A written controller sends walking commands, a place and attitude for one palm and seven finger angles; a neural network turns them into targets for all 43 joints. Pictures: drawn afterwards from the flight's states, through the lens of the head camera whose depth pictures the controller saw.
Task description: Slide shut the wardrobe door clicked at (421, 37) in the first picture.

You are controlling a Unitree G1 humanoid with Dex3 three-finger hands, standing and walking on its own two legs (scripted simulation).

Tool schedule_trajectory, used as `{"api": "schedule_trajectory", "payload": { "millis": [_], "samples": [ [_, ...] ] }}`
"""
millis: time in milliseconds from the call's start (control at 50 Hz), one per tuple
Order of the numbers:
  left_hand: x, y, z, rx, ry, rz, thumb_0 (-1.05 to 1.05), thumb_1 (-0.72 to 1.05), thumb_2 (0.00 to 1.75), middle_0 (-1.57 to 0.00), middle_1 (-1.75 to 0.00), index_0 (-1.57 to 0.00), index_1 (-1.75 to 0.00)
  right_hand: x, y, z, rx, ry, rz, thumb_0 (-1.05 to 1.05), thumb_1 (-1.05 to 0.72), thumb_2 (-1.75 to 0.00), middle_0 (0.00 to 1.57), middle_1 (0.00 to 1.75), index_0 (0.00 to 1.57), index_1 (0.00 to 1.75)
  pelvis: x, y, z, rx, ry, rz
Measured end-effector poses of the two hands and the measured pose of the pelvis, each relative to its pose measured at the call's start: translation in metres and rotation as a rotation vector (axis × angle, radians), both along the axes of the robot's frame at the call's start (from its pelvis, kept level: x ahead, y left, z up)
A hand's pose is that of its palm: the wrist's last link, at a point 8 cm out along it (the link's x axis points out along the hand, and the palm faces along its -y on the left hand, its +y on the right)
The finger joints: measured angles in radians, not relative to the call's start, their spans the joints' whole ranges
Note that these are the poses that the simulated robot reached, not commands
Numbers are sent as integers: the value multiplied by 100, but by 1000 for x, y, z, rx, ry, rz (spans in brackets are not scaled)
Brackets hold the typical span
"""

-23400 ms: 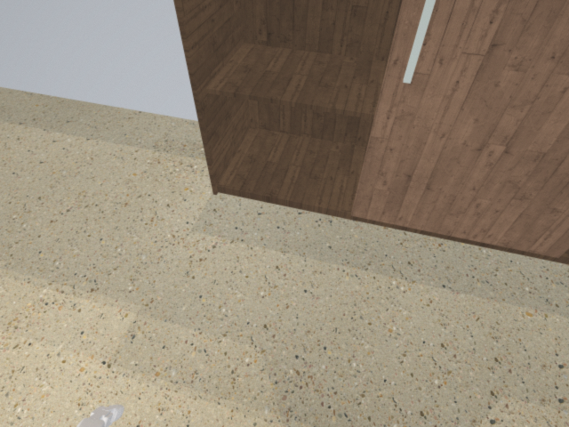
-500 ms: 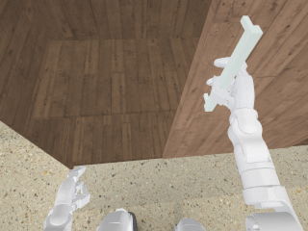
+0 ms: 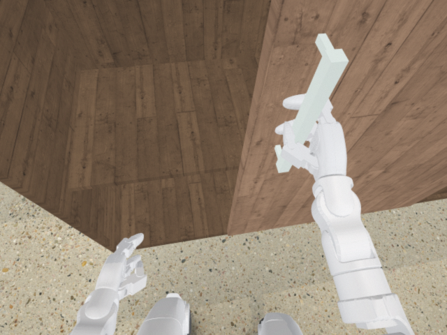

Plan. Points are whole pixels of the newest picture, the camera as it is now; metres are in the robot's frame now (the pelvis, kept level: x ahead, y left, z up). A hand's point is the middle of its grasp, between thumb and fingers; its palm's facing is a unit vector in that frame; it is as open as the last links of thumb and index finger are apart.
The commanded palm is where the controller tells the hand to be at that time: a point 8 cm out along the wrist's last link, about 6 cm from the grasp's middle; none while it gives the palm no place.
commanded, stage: step sideways, sliding the door along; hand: right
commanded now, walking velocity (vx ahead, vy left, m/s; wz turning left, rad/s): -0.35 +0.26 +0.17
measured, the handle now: (298, 118) +0.42 -0.14 +0.11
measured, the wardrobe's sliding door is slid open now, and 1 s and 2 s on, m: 0.45 0.17 0.00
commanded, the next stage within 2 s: stop walking and hold the door there in 1.90 s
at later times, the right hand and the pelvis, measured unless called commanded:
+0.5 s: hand (204, 159) +0.36 +0.01 +0.10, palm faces +0.05 +0.98 -0.17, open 6.2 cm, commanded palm +0.33 +0.02 +0.11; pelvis -0.03 +0.13 -0.01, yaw +6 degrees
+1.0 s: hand (105, 170) +0.34 +0.15 +0.10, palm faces +0.08 +0.99 -0.12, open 6.2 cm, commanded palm +0.31 +0.15 +0.11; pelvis -0.07 +0.26 +0.00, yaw +5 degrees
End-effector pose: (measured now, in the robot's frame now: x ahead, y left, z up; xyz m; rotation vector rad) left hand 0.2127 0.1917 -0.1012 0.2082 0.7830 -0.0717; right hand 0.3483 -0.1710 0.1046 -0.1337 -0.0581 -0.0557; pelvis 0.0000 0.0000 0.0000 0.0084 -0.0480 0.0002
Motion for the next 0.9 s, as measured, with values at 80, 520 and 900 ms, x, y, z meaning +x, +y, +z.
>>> {"api": "schedule_trajectory", "payload": {
  "millis": [80, 520, 900],
  "samples": [
    [2, 19, -7, -54, -33, 29, 1, 91, 90, -20, -30, -20, -30, -2, 21, 0, -41, -14, -22, 1, -74, -84, 44, 140, 19, 140, 3, 29, -10, -3, -18, 5],
    [-76, 152, -9, -17, 33, 176, 1, 90, 90, -20, -30, -20, -30, -16, 137, 3, -37, 20, 2, 1, -75, -82, 43, 139, 20, 140, -34, 135, -5, 14, 15, 97],
    [-131, 285, -14, 17, 77, 251, 1, 91, 90, -20, -30, -20, -30, -29, 244, 6, 1, 79, -56, 2, -77, -83, 36, 135, 17, 140, -69, 243, -4, -6, 18, 95]
  ]
}}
